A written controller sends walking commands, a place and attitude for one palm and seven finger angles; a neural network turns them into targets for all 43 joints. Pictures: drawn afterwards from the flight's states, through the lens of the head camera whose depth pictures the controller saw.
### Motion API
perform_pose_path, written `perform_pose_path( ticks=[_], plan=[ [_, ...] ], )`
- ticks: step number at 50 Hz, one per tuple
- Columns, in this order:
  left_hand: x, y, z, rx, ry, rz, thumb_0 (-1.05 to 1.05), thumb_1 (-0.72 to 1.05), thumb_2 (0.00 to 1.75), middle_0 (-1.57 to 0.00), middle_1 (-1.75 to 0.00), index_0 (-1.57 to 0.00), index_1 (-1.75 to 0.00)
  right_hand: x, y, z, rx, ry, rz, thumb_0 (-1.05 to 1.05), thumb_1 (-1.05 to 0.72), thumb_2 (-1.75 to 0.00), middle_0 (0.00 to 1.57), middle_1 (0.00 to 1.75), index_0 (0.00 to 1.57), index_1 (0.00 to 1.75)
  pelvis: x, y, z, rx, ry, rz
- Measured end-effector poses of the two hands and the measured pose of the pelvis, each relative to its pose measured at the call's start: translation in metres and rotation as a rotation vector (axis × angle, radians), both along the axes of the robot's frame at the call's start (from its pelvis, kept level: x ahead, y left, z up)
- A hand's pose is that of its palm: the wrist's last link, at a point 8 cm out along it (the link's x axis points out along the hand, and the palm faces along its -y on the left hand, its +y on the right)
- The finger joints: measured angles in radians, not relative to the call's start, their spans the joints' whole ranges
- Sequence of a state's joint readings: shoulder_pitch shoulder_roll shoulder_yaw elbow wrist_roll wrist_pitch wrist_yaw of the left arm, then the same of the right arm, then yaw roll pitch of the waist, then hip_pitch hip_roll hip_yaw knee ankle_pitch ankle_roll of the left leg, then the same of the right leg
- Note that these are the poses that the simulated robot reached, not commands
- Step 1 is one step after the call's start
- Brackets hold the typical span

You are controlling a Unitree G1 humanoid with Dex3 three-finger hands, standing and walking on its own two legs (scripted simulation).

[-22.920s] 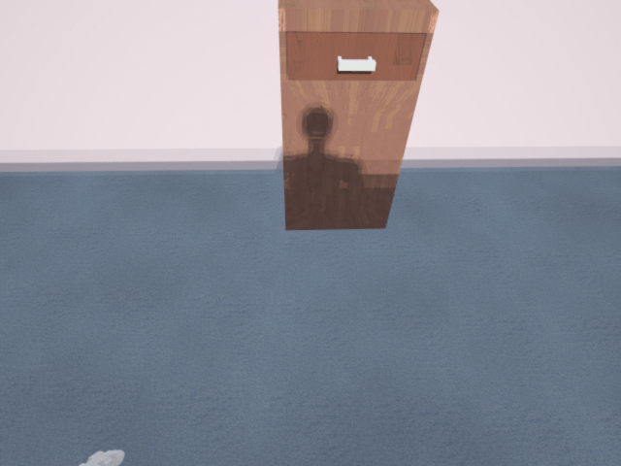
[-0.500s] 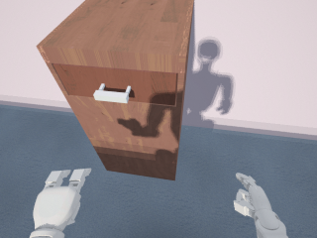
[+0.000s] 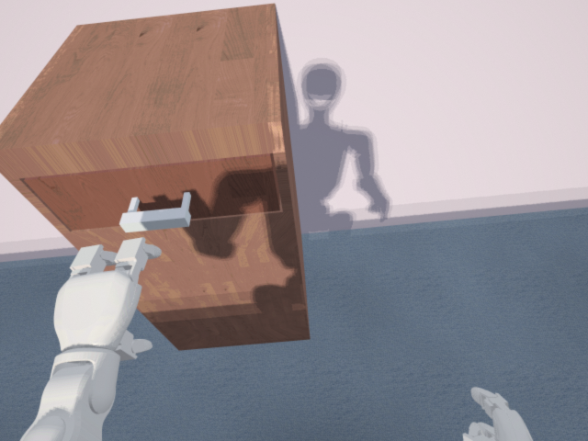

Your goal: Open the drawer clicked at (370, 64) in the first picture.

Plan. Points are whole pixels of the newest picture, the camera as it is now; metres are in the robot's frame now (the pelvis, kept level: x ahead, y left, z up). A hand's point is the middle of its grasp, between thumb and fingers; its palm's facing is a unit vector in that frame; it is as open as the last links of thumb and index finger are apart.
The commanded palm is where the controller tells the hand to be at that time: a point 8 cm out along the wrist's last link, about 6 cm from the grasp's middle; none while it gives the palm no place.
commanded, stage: raise the hand with hooked fingers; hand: left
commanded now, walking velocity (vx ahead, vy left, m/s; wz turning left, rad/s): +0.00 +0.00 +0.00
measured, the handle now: (158, 210) +0.46 +0.30 +0.02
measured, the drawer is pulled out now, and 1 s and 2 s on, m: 0.00 0.00 0.00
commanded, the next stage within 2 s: move the hooked fingers above the handle in 0.82 s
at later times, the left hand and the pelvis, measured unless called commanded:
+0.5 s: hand (53, 237) +0.31 +0.33 +0.14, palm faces +0.10 -0.04 -0.99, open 13.8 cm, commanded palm +0.26 +0.31 +0.19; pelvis -0.01 +0.06 +0.02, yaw +2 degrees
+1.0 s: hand (78, 262) +0.29 +0.29 +0.12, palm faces +0.05 -0.06 -1.00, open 13.8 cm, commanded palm +0.26 +0.30 +0.19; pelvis -0.02 +0.04 +0.02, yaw +2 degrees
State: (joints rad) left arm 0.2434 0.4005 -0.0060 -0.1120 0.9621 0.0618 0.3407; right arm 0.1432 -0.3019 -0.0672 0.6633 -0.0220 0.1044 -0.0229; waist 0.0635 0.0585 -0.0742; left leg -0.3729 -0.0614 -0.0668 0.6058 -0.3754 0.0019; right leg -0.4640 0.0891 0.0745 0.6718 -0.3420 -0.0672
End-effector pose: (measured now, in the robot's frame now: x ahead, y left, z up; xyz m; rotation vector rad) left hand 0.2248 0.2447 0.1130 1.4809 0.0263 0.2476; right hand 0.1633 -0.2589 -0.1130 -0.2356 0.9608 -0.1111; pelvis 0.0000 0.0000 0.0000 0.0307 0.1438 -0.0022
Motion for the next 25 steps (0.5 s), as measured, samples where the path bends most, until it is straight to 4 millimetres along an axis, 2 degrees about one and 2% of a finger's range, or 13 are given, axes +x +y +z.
perform_pose_path(
  ticks=[5, 10, 15, 20, 25],
  plan=[
    [0.014, 0.018, 0.015, -0.024, -0.016, 0.056, 0.0, -0.28, 0.39, -0.31, -1.06, -0.3, -1.06, 0.014, 0.027, 0.01, 0.032, -0.056, -0.01, 0.01, -0.91, -0.89, 0.19, 0.3, 0.19, 0.3, -0.001, 0.017, 0.004, -0.01, -0.034, 0.005],
    [0.029, 0.025, 0.028, -0.028, 0.015, 0.025, 0.0, -0.38, 0.35, -0.32, -1.13, -0.31, -1.13, 0.035, 0.069, 0.028, 0.073, -0.139, 0.035, 0.01, -0.91, -0.89, 0.19, 0.3, 0.2, 0.3, -0.004, 0.033, 0.008, -0.019, -0.08, 0.009],
    [0.041, 0.039, 0.053, 0.007, -0.008, 0.0, 0.0, -0.45, 0.32, -0.32, -1.17, -0.32, -1.17, 0.048, 0.11, 0.042, 0.113, -0.184, 0.102, 0.01, -0.91, -0.89, 0.19, 0.3, 0.2, 0.3, -0.006, 0.046, 0.011, -0.027, -0.114, 0.017],
    [0.05, 0.063, 0.074, 0.021, 0.001, 0.035, 0.0, -0.48, 0.31, -0.32, -1.19, -0.32, -1.19, 0.047, 0.136, 0.044, 0.137, -0.169, 0.152, 0.01, -0.91, -0.89, 0.2, 0.3, 0.2, 0.3, -0.008, 0.056, 0.014, -0.033, -0.129, 0.028],
    [0.057, 0.079, 0.082, 0.023, 0.052, 0.037, 0.0, -0.49, 0.3, -0.32, -1.19, -0.32, -1.2, 0.034, 0.142, 0.038, 0.136, -0.119, 0.167, 0.01, -0.91, -0.89, 0.2, 0.3, 0.2, 0.3, -0.011, 0.063, 0.017, -0.037, -0.128, 0.038]
  ],
)
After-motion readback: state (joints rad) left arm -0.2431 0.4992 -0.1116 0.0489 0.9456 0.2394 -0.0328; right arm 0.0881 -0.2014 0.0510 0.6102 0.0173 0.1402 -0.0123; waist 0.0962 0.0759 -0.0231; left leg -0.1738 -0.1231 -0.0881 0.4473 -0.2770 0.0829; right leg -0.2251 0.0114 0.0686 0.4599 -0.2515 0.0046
